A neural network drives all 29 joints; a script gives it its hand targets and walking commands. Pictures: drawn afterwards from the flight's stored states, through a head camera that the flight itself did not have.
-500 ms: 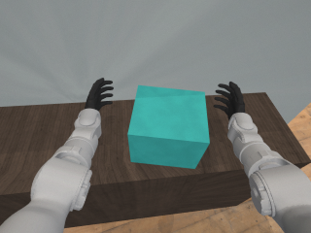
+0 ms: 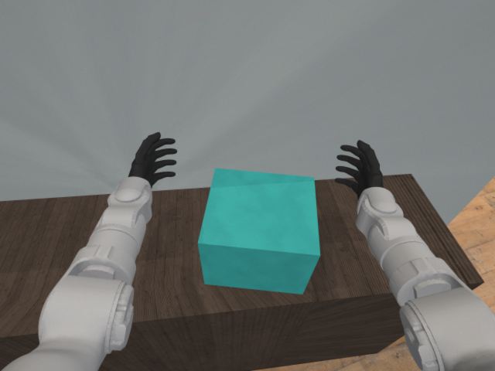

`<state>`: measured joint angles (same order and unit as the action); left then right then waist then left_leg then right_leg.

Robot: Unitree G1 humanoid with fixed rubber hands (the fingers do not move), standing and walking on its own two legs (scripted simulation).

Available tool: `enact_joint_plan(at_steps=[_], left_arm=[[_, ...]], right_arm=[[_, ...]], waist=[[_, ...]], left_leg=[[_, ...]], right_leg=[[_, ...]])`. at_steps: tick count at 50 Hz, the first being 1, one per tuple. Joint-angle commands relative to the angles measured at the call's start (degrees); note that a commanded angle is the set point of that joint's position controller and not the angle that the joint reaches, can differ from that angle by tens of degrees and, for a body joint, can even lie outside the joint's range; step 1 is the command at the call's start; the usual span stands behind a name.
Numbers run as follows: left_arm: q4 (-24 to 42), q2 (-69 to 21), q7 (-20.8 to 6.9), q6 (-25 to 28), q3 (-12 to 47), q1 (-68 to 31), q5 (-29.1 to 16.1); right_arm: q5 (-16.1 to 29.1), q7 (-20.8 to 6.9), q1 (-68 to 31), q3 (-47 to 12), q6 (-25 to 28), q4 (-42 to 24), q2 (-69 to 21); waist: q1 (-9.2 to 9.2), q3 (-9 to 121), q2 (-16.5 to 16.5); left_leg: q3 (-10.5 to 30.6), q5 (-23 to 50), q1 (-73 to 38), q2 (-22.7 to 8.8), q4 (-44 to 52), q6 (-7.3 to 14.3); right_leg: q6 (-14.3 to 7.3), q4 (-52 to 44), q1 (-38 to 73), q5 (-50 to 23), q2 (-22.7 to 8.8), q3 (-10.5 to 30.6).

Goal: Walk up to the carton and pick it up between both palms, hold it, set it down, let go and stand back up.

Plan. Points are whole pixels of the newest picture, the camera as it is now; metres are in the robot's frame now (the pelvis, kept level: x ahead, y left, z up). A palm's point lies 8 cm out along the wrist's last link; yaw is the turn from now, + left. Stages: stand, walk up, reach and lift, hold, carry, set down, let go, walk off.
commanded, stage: set down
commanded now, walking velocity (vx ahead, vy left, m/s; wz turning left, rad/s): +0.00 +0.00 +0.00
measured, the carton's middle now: (258, 231) +0.42 -0.02 -0.05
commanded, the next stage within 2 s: none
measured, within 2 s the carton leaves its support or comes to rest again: neither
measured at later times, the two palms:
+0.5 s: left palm (133, 234) +0.35 +0.20 +0.05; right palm (367, 246) +0.32 -0.18 +0.05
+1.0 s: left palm (117, 304) +0.26 +0.22 +0.00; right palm (374, 301) +0.25 -0.19 +0.01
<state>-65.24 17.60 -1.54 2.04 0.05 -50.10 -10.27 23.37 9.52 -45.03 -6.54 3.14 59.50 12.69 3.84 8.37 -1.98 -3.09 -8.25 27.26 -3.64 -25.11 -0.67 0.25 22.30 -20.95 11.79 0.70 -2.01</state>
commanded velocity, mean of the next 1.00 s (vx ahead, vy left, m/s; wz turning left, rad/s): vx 0.00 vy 0.00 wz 0.00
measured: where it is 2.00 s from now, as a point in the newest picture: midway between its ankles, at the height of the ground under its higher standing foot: outside the picture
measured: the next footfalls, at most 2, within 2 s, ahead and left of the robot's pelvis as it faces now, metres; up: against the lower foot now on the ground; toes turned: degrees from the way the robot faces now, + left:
none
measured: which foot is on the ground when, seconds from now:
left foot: down 0.00-1.00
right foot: down 0.00-1.00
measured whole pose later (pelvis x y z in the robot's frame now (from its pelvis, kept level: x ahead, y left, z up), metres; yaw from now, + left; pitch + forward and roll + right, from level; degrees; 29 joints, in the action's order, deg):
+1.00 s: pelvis +0.01 +0.00 +0.00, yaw +0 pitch -1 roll +0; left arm -29.1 15.3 -3.1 12.6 2.2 0.8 -10.9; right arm 10.0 7.8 3.7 -0.5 13.5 26.4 3.8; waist 0.2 -0.8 -2.0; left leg -4.3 -11.0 11.6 -2.5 -24.1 -0.4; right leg 0.4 21.8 -5.9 14.5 -0.4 -0.9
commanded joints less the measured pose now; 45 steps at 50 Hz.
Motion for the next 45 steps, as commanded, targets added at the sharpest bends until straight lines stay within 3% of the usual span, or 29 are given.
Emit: enact_joint_plan(at_steps=[1, 3, 4, 5, 6, 8, 9, 10, 12, 17, 19, 20, 21, 24, 25, 26, 27, 29, 32, 35, 36, 37, 38, 39, 40, 42, 43, 44, 45], left_arm=[[18.69, 4.79, -1.29, -0.71, -5.77, -12.22, 4.72], [20.38, 4.51, -1.39, -1.53, -5.78, -13.13, 4.76], [21.61, 3.16, -1.48, -2.19, -5.87, -8.46, 5.49], [23.55, 3.79, -1.35, -2.47, -6.31, -11.12, 5.40], [25.08, 2.59, -1.13, -2.76, -5.47, -9.05, 5.23], [30.78, 3.28, -1.08, -2.58, -6.76, -6.14, 4.94], [31.11, 4.15, -0.69, -2.43, -5.90, -11.36, 3.98], [32.50, 2.32, -0.42, -2.28, -5.59, -3.54, 3.95], [34.14, 3.51, -0.84, -2.37, -6.04, -3.81, 3.01], [30.44, 3.15, -1.01, -1.32, -5.16, 1.56, 1.57], [32.82, 1.77, -1.11, -0.96, -4.86, 4.69, 2.52], [31.16, 2.44, -1.26, -0.87, -4.66, 2.62, 1.94], [30.53, 0.83, -1.52, -0.66, -5.15, 9.77, 3.34], [35.96, 0.55, -1.82, -0.44, -5.25, 12.16, 4.16], [36.26, 1.18, -1.90, -0.48, -5.29, 12.45, 3.61], [37.02, 0.15, -2.30, -0.42, -5.19, 17.64, 3.80], [39.11, 2.21, -2.49, -0.25, -5.24, 12.27, 2.83], [41.42, 2.24, -1.90, -0.06, -5.57, 15.77, 2.93], [42.90, 1.62, -1.71, 0.87, -4.75, 20.81, 2.88], [43.33, 0.44, -2.20, 3.56, -4.03, 29.11, 3.05], [44.90, 2.66, -1.93, 4.75, -3.58, 22.77, 1.88], [43.42, 1.25, -1.51, 5.56, -3.23, 29.71, 2.35], [45.63, 2.70, -1.44, 6.50, -2.60, 27.26, 1.20], [45.95, 1.28, -1.42, 7.56, -1.87, 32.58, 0.88], [45.67, 2.91, -1.45, 8.51, -1.37, 29.07, -0.12], [45.85, 2.61, -1.32, 10.40, -0.29, 34.67, -0.88], [45.55, 3.97, -1.21, 11.20, -0.12, 32.33, -1.39], [44.66, 2.76, -1.28, 11.99, 0.14, 38.06, -0.95], [44.01, 3.66, -1.46, 12.46, 0.20, 36.06, -1.19]], right_arm=[[-0.79, 1.48, -9.86, 1.10, 2.92, -15.04, 5.55], [-2.67, 1.87, -10.73, 2.67, 2.42, -17.01, 4.83], [-3.09, 2.02, -5.52, 2.82, 2.09, -16.82, 4.24], [-3.71, 2.13, -8.28, 3.62, 1.91, -19.08, 4.18], [-4.30, 2.00, -5.84, 4.49, 1.73, -19.04, 4.00], [-5.32, 2.35, -2.89, 5.10, 2.49, -26.06, 2.89], [-6.78, 2.28, -7.83, 7.25, 2.38, -27.44, 3.27], [-6.87, 1.92, -0.63, 6.26, 2.21, -27.59, 1.53], [-8.68, 2.17, -1.61, 7.34, 2.40, -32.24, 1.43], [-10.88, 1.82, 3.73, 7.22, 1.34, -32.08, -0.88], [-10.50, 1.86, 7.25, 7.22, 2.30, -31.69, -0.52], [-10.66, 1.89, 5.49, 7.30, 2.10, -30.49, -0.56], [-10.18, 1.70, 12.79, 5.89, 2.26, -28.13, -1.56], [-8.95, 1.51, 14.60, 5.80, 4.39, -31.74, -0.77], [-9.73, 1.58, 14.56, 6.88, 4.58, -33.24, -0.57], [-9.85, 1.55, 19.36, 5.82, 5.09, -34.50, -1.69], [-10.61, 1.80, 14.27, 7.03, 5.46, -38.66, -1.26], [-10.47, 1.26, 17.80, 6.22, 5.28, -40.24, -2.31], [-11.37, 0.54, 22.99, 6.69, 5.79, -41.22, -2.92], [-11.58, -0.17, 31.52, 5.51, 7.38, -40.03, -4.39], [-12.45, -0.21, 26.28, 7.38, 7.63, -42.15, -3.39], [-12.31, -0.75, 32.16, 6.12, 7.69, -40.72, -4.58], [-12.54, -0.73, 29.77, 7.54, 8.16, -43.49, -3.75], [-12.61, -0.97, 35.33, 6.86, 8.78, -42.56, -4.76], [-13.07, -1.12, 31.05, 7.83, 9.21, -43.42, -4.06], [-13.66, -1.39, 36.20, 7.87, 10.44, -43.79, -4.40], [-14.29, -1.35, 33.30, 8.95, 10.71, -43.89, -3.90], [-14.00, -1.64, 38.54, 7.76, 11.39, -42.34, -5.02], [-14.15, -1.60, 35.94, 8.17, 12.11, -43.10, -4.44]], waist=[[-1.33, 23.77, 5.37], [-0.46, 19.23, 4.98], [0.15, 17.18, 4.64], [-0.52, 17.02, 5.35], [0.01, 15.75, 6.10], [-1.18, 17.24, 6.03], [-0.42, 17.99, 7.18], [-1.15, 16.37, 6.83], [-0.99, 17.32, 4.87], [-1.84, 12.69, 1.72], [-1.50, 13.24, 2.89], [-1.35, 11.38, 2.86], [-2.10, 9.25, 2.77], [-2.22, 9.04, 4.99], [-1.39, 8.02, 3.65], [-1.83, 6.24, 2.40], [-1.85, 7.96, 2.31], [-3.61, 7.07, 3.51], [-3.56, 4.63, 3.80], [-3.48, 1.71, 3.55], [-3.14, 3.38, 5.08], [-3.84, 0.40, 4.85], [-3.26, 1.94, 4.95], [-2.83, 1.58, 4.74], [-2.91, 2.26, 5.10], [-2.54, 2.71, 3.89], [-2.63, 2.15, 3.97], [-3.06, 1.33, 3.73], [-2.99, 1.93, 3.73]], left_leg=[[1.39, 25.20, -31.52, 4.20, -2.79, -2.48], [1.02, 20.26, -29.83, 4.14, -1.56, -2.16], [1.26, 20.02, -30.66, 3.99, -0.90, -2.13], [0.91, 18.16, -30.09, 4.15, -0.46, -2.16], [1.16, 17.36, -30.63, 3.87, -0.15, -2.47], [0.38, 17.40, -31.08, 4.18, -0.45, -2.33], [0.34, 14.11, -29.43, 4.15, -0.15, -2.47], [0.32, 15.23, -31.29, 3.92, -0.27, -2.33], [-0.14, 13.37, -30.25, 4.23, -0.21, -1.57], [0.14, 6.12, -26.69, 4.10, 1.63, -0.16], [0.72, 10.41, -29.08, 3.87, 0.90, -1.10], [0.64, 8.93, -27.94, 3.92, 0.81, -0.97], [0.83, 10.33, -29.83, 3.60, 1.11, -1.01], [0.97, 15.28, -32.29, 3.69, 0.50, -2.03], [0.83, 13.16, -31.90, 3.85, 0.83, -1.72], [0.68, 13.03, -32.65, 4.06, 1.03, -1.35], [0.23, 10.71, -30.73, 4.40, 1.34, -0.98], [0.00, 10.79, -30.54, 4.28, 1.65, -0.96], [0.19, 8.69, -30.54, 3.76, 2.22, -1.03], [0.88, 10.46, -32.02, 3.61, 2.17, -0.95], [0.71, 6.93, -30.18, 3.63, 2.41, -1.02], [1.08, 7.31, -30.33, 3.40, 2.72, -0.88], [1.02, 6.20, -29.69, 3.43, 2.79, -1.00], [1.52, 7.60, -30.59, 3.25, 2.68, -1.10], [1.51, 6.49, -29.51, 3.40, 2.38, -1.08], [1.87, 7.00, -30.10, 3.38, 2.09, -1.09], [1.93, 6.22, -29.39, 3.33, 1.99, -1.07], [2.36, 7.90, -30.17, 3.15, 1.62, -1.08], [2.20, 7.50, -29.70, 3.25, 1.31, -1.02]], right_leg=[[2.38, -2.33, 7.80, -26.37, 2.47, -0.36], [2.06, -3.62, 6.51, -20.83, 2.28, -0.13], [1.79, -3.89, 7.52, -21.23, 2.33, 0.12], [1.69, -4.33, 6.66, -18.67, 2.11, 0.21], [1.29, -4.36, 6.12, -16.98, 2.28, 0.01], [1.39, -4.31, 7.49, -16.41, 2.05, 0.29], [1.33, -4.19, 5.50, -12.78, 1.99, 0.13], [0.91, -4.20, 6.69, -13.18, 2.11, 0.13], [1.34, -4.36, 6.79, -12.73, 1.72, 0.54], [1.13, -4.55, 6.90, -6.44, 1.10, 1.29], [0.98, -4.00, 7.32, -10.01, 1.66, 0.95], [0.84, -4.27, 6.34, -8.00, 1.47, 1.00], [0.56, -4.51, 7.61, -8.65, 1.54, 1.06], [0.21, -4.94, 7.23, -10.73, 2.09, 0.80], [0.43, -5.52, 6.73, -9.09, 2.06, 0.73], [0.70, -5.82, 7.65, -9.77, 1.82, 0.86], [1.16, -5.92, 6.93, -8.48, 1.31, 1.11], [0.72, -5.53, 7.76, -7.78, 1.26, 1.37], [0.18, -5.66, 7.35, -4.23, 1.20, 1.35], [-0.32, -6.35, 8.04, -5.38, 0.91, 1.88], [-0.37, -6.37, 6.19, -1.99, 0.47, 2.01], [-0.81, -6.11, 6.99, -2.45, 0.57, 2.33], [-0.67, -6.10, 6.60, -1.66, 0.41, 2.30], [-0.89, -5.77, 7.41, -3.39, 0.55, 2.41], [-0.86, -6.06, 5.63, -1.30, 0.19, 2.46], [-0.84, -5.68, 6.39, -2.74, 0.23, 2.59], [-0.80, -5.50, 5.13, -1.85, 0.20, 2.47], [-1.04, -5.38, 6.13, -3.11, 0.29, 2.65], [-0.95, -5.67, 5.00, -2.48, 0.07, 2.93]])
